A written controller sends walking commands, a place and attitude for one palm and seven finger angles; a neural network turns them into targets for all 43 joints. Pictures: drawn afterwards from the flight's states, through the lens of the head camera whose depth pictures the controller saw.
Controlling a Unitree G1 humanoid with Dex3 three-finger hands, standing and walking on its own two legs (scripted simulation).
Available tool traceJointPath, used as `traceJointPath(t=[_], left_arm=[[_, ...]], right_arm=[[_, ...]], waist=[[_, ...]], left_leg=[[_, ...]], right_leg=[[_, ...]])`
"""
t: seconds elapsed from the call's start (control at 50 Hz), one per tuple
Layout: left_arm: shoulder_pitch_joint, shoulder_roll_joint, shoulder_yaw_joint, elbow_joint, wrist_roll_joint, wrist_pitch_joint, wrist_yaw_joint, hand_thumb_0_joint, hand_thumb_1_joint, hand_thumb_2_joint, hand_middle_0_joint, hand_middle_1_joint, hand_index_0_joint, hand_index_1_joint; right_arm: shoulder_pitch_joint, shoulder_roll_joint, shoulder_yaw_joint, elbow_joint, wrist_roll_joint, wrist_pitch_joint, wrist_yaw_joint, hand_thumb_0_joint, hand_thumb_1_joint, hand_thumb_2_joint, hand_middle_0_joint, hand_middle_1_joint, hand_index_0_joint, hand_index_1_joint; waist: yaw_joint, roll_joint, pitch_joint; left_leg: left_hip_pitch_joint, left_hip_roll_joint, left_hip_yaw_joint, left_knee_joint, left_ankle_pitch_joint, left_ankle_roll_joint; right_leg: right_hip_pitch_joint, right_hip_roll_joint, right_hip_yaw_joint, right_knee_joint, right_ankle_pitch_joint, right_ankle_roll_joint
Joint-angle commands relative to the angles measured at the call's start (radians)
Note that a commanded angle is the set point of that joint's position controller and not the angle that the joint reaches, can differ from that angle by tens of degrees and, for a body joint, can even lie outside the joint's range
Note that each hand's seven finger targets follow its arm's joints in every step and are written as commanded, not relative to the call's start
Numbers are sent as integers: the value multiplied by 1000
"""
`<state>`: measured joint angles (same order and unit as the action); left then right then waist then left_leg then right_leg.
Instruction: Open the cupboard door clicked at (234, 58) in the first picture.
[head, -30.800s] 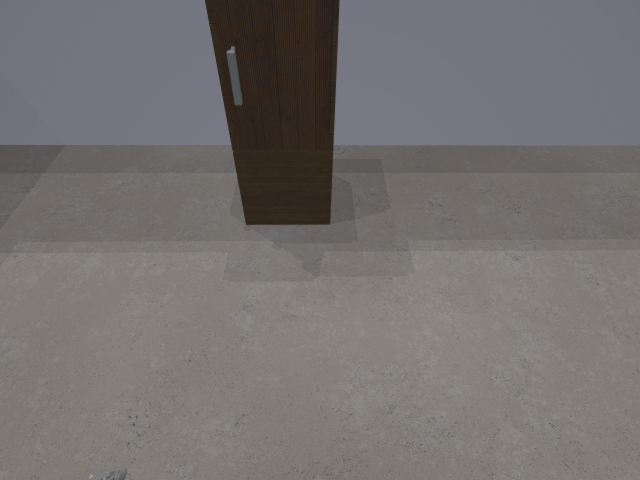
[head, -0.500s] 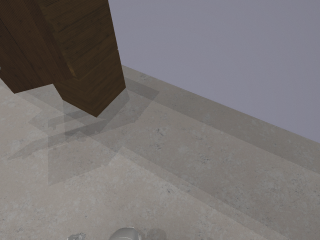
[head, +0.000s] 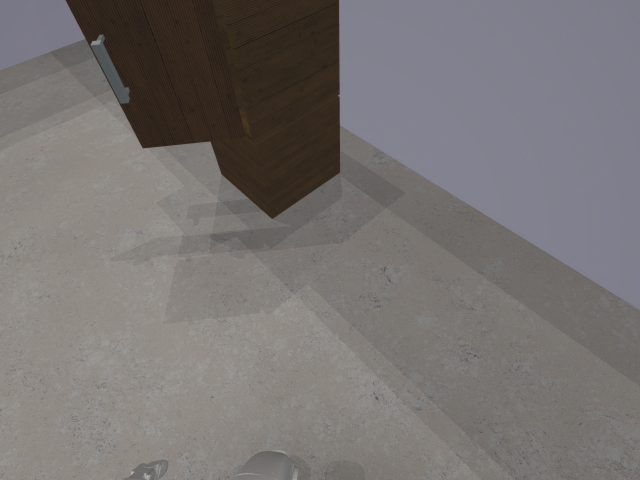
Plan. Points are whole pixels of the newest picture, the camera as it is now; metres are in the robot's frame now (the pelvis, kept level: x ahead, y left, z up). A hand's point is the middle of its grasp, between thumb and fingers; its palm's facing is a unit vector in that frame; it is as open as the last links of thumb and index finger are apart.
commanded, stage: turn to face it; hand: left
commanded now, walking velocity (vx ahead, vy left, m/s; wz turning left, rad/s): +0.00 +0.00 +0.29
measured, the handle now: (113, 69) +1.05 +0.62 -0.06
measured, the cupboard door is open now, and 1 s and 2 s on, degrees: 54 54 54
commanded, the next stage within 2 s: take the last steps up to it in 0.18 s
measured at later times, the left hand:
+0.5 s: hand out of the picture +0.04 +0.21 -0.16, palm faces +0.22 -0.95 -0.23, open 7.4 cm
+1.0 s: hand out of the picture +0.08 +0.29 -0.17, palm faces +0.32 -0.92 -0.21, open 7.4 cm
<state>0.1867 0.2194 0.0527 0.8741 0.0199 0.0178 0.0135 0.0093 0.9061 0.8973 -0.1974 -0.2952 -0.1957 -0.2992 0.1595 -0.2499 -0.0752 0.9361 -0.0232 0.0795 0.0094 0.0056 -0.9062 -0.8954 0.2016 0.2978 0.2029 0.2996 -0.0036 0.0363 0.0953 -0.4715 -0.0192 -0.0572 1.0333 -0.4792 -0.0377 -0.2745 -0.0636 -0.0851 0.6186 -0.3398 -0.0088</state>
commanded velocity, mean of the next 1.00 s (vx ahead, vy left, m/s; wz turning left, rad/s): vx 0.22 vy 0.11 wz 0.18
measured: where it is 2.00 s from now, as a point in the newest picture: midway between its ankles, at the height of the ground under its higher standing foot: (249, 373)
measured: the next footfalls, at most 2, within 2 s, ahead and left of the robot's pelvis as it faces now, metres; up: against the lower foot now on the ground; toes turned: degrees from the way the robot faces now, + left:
left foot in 0.24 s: +0.04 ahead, +0.12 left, +0.00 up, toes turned +7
right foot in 0.52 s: +0.07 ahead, -0.13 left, +0.00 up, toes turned +6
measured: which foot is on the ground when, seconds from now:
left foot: up 0.00-0.22, down 0.24-0.52, up 0.54-0.82, down 0.84-1.00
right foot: down 0.00-0.24, up 0.26-0.50, down 0.52-0.84, up 0.86-1.00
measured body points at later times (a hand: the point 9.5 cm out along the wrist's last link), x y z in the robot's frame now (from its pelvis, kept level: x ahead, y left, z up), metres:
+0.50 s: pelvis +0.02 +0.00 +0.00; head +0.05 +0.01 +0.45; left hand +0.03 +0.26 -0.14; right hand +0.14 -0.22 -0.14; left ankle +0.00 +0.12 -0.73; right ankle +0.02 -0.13 -0.72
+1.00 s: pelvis +0.14 +0.10 +0.00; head +0.17 +0.11 +0.45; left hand +0.07 +0.34 -0.16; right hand +0.27 -0.11 -0.15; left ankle +0.14 +0.21 -0.73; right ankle +0.13 -0.03 -0.66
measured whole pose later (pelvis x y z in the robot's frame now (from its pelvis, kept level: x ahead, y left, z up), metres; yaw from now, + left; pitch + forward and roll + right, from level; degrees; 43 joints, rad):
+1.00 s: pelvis +0.14 +0.10 +0.00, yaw +15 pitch +0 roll +1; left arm 0.27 0.21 0.07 1.05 0.02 0.02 -0.01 0.02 0.91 0.90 -0.20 -0.30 -0.19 -0.30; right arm 0.19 -0.17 -0.03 0.97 -0.04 -0.04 -0.01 0.00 -0.91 -0.90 0.20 0.30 0.20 0.30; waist 0.04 -0.04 0.08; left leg -0.31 0.01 0.12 0.56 -0.25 0.03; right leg -0.46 -0.13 -0.09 1.15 -0.45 0.01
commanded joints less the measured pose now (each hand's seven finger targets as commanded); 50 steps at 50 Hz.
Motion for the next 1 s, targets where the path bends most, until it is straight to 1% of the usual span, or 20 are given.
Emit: traceJointPath(t=[0.0, 0.08, 0.18, 0.22, 0.24, 0.28, 0.44, 0.46, 0.48, 0.5, 0.52, 0.58, 0.62, 0.72, 0.78, 0.8, 0.82, 0.84, 0.88, 0.98], left_arm=[[47, 149, 32, -51, 4, -29, 18, 0, 900, 900, -200, -300, -200, -300], [129, 178, 41, 6, 8, -34, 16, 0, 900, 900, -200, -300, -200, -300], [82, 161, 40, 35, -8, -26, 10, 0, 900, 900, -200, -300, -200, -300], [77, 74, 15, 2, -19, -11, 6, 0, 900, 900, -200, -300, -200, -300], [32, 86, 15, -14, -10, 0, 8, 0, 900, 900, -200, -300, -200, -300], [3, 91, 19, 16, -9, 12, 4, 0, 900, 900, -200, -300, -200, -300], [106, 59, 26, 62, 1, -21, -34, 0, 900, 900, -200, -300, -200, -300], [171, 87, 38, 82, 6, -30, -30, 0, 900, 900, -200, -300, -200, -300], [243, 177, 61, 92, 17, -39, -19, 0, 900, 900, -200, -300, -200, -300], [283, 238, 69, 88, 9, -41, -12, 0, 900, 900, -200, -300, -200, -300], [248, 230, 69, 76, 3, -50, -8, 0, 900, 900, -200, -300, -200, -300], [122, 132, 42, 68, 5, -73, 0, 0, 900, 900, -200, -300, -200, -300], [154, 132, 41, 87, 7, -84, -4, 0, 900, 900, -200, -300, -200, -300], [223, 181, 52, 149, 10, -82, -5, 0, 900, 900, -200, -300, -200, -300], [166, 174, 53, 147, 4, -72, -15, 0, 900, 900, -200, -300, -200, -300], [166, 123, 43, 122, 1, -64, -21, 0, 900, 900, -200, -300, -200, -300], [117, 61, 29, 69, -6, -60, -25, 0, 900, 900, -200, -300, -200, -300], [40, 49, 22, 30, -3, -61, -20, 0, 900, 900, -200, -300, -200, -300], [10, 46, 18, 39, -2, -53, -18, 0, 900, 900, -200, -300, -200, -300], [73, 7, 14, 81, 3, -30, -34, 0, 900, 900, -200, -300, -200, -300]], right_arm=[[-64, -44, -7, -89, 9, -29, 7, 0, -900, -900, 200, 300, 200, 300], [-106, -7, 9, -76, 17, -38, 6, 0, -900, -900, 200, 300, 200, 300], [-5, -40, 12, -25, 14, -60, -5, 0, -900, -900, 200, 300, 200, 300], [51, -182, -10, -23, -3, -68, -16, 0, -900, -900, 200, 300, 200, 300], [60, -202, -13, -21, -9, -57, -25, 0, -900, -900, 200, 300, 200, 300], [26, -154, 1, -19, -10, -68, -44, 0, -900, -900, 200, 300, 200, 300], [-2, -138, -1, -21, -2, -74, -28, 0, -900, -900, 200, 300, 200, 300], [-18, -110, -1, -29, 5, -74, -23, 0, -900, -900, 200, 300, 200, 300], [-36, -44, 12, -58, 16, -75, -13, 0, -900, -900, 200, 300, 200, 300], [-108, -63, 9, -103, 1, -77, -1, 0, -900, -900, 200, 300, 200, 300], [-133, -81, 2, -112, -6, -77, 6, 0, -900, -900, 200, 300, 200, 300], [-97, -57, -6, -72, -4, -62, 23, 0, -900, -900, 200, 300, 200, 300], [-94, -18, 6, -58, 0, -67, 34, 0, -900, -900, 200, 300, 200, 300], [-121, 24, 28, -64, 9, -91, 47, 0, -900, -900, 200, 300, 200, 300], [83, -39, 14, -3, 0, -106, 29, 0, -900, -900, 200, 300, 200, 300], [231, -131, -8, 33, -10, -110, 14, 0, -900, -900, 200, 300, 200, 300], [371, -230, -35, 59, -19, -112, -3, 0, -900, -900, 200, 300, 200, 300], [380, -247, -33, 72, -13, -104, -16, 0, -900, -900, 200, 300, 200, 300], [209, -161, -9, 25, -8, -111, -26, 0, -900, -900, 200, 300, 200, 300], [109, -89, 14, 23, -9, -128, -29, 0, -900, -900, 200, 300, 200, 300]], waist=[[19, -253, -94], [57, -226, -115], [-7, -171, -141], [-30, 234, -174], [-47, 161, -148], [-28, 250, -135], [47, 92, -83], [81, -9, -66], [122, -285, -41], [154, -333, 1], [117, -209, 19], [38, -248, 50], [47, -224, 12], [74, -226, -55], [-36, -167, -100], [-101, 32, -177], [-149, 286, -214], [-146, 203, -195], [-72, 193, -115], [15, 85, -66]], left_leg=[[-54, 30, 61, 22, -2, -15], [29, 0, 121, -221, -8, -12], [325, 29, 101, -611, 311, 23], [463, 384, -277, -664, 805, 217], [361, 409, -287, -671, 725, 274], [358, 324, -242, -671, 702, 251], [123, 164, -151, -660, 35, 172], [-14, 91, -88, -537, -45, 128], [-253, -26, 48, -273, -116, 62], [-302, -7, 35, -28, -132, 44], [-305, 50, -26, 78, -27, 41], [-232, 113, -1, 93, 153, 11], [-171, 100, 72, -52, 180, -4], [3, 39, 173, -382, 177, 12], [366, -15, 243, -543, 247, 41], [575, 132, 60, -560, 191, 102], [650, 378, -329, -705, 167, 222], [587, 436, -393, -768, 107, 290], [371, 386, -311, -802, -48, 268], [190, 275, -72, -844, 120, 226]], right_leg=[[153, -242, 140, -261, 542, -116], [246, -254, 130, -218, 706, -122], [105, -208, 54, -82, 536, -27], [-156, -53, -31, 159, -194, 83], [-138, -28, 20, 273, -309, 72], [-189, -31, 73, 373, -242, 66], [134, 54, -32, -56, -55, 38], [275, 6, 27, -189, -71, 24], [402, -245, 364, -381, -294, -61], [303, -452, 615, -527, -383, -162], [234, -450, 628, -521, -393, -201], [123, -340, 314, -479, -85, -122], [172, -286, 165, -436, 151, -92], [247, -278, 53, -314, 412, -68], [65, -211, -41, -84, 421, -13], [-110, -145, -100, 169, 250, 22], [-332, -6, -119, 486, -277, 59], [-415, -21, 5, 648, -295, 20], [-427, -83, 57, 698, -175, 3], [-198, -82, 8, 362, -51, 5]])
